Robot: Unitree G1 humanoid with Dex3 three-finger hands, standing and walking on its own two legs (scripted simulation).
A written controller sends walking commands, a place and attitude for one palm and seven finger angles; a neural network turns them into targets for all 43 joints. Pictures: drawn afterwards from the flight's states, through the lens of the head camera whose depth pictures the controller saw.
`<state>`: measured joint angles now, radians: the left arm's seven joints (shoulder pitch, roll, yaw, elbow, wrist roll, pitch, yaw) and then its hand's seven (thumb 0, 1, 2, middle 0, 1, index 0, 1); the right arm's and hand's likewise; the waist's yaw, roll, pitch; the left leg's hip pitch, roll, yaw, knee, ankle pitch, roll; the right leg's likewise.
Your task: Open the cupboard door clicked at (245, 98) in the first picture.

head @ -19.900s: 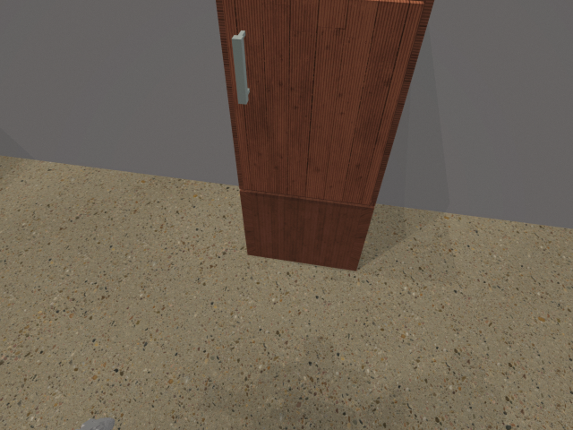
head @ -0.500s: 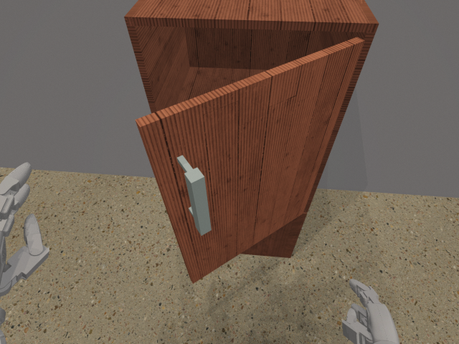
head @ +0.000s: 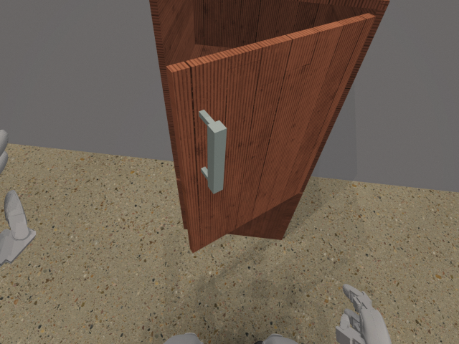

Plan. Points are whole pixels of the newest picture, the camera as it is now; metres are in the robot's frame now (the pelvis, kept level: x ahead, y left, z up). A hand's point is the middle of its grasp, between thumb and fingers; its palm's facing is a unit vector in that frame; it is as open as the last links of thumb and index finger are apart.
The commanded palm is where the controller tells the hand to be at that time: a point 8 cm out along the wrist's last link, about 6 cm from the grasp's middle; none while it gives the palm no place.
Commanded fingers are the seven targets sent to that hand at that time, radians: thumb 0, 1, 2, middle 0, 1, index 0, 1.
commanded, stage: step back with the hand held close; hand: left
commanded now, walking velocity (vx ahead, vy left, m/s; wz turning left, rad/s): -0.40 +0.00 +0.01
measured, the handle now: (210, 153) +0.41 +0.07 +0.11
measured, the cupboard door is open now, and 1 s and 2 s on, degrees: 38 38 38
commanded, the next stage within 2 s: stop stepping back and stand still in 0.40 s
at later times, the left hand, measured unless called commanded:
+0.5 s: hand (1, 320) +0.12 +0.23 +0.18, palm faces +0.28 -0.81 -0.51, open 7.4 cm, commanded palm +0.06 +0.28 +0.20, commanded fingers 0.00 0.90 0.90 -0.20 -0.30 -0.20 -0.30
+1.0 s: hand out of the picture +0.00 +0.27 +0.17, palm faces +0.47 -0.81 -0.35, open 7.4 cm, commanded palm -0.06 +0.31 +0.20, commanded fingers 0.00 0.90 0.90 -0.20 -0.30 -0.20 -0.30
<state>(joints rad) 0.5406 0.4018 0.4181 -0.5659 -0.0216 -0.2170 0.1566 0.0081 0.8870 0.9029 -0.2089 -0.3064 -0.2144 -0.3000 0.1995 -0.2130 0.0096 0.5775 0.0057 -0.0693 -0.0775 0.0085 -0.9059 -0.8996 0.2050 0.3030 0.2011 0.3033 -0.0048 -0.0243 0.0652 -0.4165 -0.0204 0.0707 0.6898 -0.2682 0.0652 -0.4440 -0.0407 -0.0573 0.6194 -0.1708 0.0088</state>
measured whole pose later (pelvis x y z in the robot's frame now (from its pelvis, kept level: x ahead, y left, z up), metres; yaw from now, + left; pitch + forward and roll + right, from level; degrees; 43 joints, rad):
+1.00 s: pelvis -0.19 +0.01 +0.01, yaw +1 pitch -1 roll -1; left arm 0.48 0.36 0.38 -0.44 -0.03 -0.17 0.16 0.01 0.89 0.90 -0.21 -0.31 -0.21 -0.30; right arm 0.29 -0.23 0.01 0.69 0.00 -0.13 -0.11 0.01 -0.90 -0.90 0.21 0.30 0.20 0.30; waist -0.01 -0.02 -0.05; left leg -0.29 0.02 0.01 0.57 -0.29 0.03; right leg -0.23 -0.01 -0.06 0.57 -0.33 0.00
